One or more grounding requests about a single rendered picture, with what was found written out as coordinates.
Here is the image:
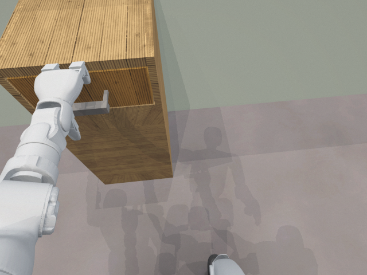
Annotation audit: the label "drawer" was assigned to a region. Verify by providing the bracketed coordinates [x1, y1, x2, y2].
[7, 66, 153, 108]

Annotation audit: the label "cabinet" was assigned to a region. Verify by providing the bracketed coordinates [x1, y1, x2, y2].
[0, 0, 173, 184]

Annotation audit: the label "right robot shin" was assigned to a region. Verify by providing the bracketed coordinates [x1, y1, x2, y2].
[213, 254, 229, 262]

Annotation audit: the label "robot left hand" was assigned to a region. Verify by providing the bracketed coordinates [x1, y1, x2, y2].
[34, 61, 91, 140]

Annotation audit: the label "robot left forearm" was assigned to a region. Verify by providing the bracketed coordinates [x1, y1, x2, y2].
[0, 97, 73, 187]

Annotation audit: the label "handle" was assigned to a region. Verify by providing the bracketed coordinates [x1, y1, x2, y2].
[72, 90, 110, 116]

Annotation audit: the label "robot left upper arm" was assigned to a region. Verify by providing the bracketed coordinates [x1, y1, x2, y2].
[0, 180, 60, 275]

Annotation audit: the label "robot right thigh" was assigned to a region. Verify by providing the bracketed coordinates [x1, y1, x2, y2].
[209, 259, 245, 275]

